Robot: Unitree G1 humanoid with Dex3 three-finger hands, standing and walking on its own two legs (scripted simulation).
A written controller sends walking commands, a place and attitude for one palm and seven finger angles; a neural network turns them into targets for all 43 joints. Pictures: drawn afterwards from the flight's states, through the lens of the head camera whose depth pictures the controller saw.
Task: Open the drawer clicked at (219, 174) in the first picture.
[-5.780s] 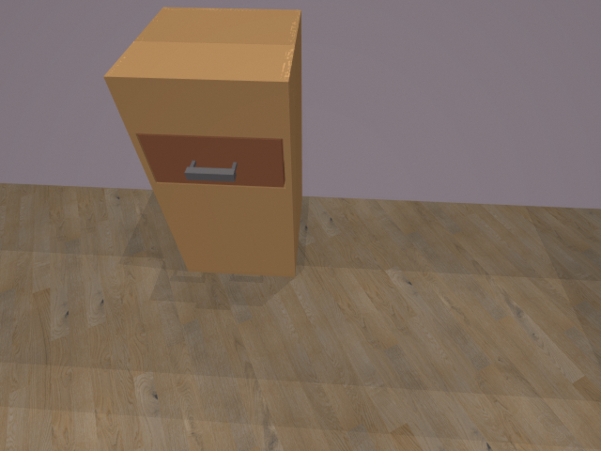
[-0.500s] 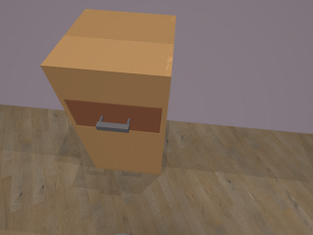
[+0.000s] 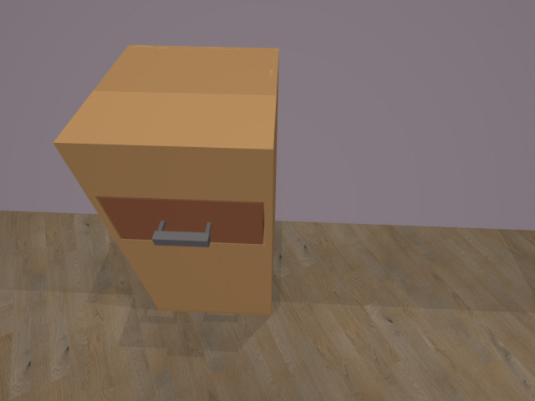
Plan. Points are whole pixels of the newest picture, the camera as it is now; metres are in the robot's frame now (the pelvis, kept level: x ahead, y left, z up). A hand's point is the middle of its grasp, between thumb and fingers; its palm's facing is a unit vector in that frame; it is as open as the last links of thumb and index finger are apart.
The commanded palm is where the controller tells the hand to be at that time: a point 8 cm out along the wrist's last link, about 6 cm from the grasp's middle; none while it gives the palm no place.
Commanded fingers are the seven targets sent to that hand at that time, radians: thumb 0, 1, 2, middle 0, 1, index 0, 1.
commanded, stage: come to a stop and stand still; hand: left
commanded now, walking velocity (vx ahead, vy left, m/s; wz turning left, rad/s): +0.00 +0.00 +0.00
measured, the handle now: (183, 231) +0.52 +0.23 -0.18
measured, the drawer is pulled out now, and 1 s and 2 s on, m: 0.00 0.00 0.00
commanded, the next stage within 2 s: look again from close up in 1.52 s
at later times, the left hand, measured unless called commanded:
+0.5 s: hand out of the picture -0.01 +0.19 -0.17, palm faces +0.02 -0.98 -0.21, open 7.4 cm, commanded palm none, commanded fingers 0.00 0.90 0.90 -0.20 -0.30 -0.20 -0.30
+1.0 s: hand out of the picture -0.07 +0.20 -0.17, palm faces +0.02 -0.99 -0.16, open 7.4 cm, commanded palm none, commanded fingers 0.00 0.90 0.90 -0.20 -0.30 -0.20 -0.30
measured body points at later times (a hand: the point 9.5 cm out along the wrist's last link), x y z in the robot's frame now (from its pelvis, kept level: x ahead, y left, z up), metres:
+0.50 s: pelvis -0.01 +0.02 +0.01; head -0.02 +0.02 +0.46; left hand -0.01 +0.25 -0.15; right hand +0.00 -0.20 -0.15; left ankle +0.02 +0.12 -0.73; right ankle -0.07 -0.06 -0.73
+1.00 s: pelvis -0.03 +0.05 +0.01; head -0.03 +0.05 +0.46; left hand -0.07 +0.25 -0.15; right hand -0.05 -0.16 -0.15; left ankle +0.02 +0.12 -0.73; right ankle -0.07 -0.06 -0.73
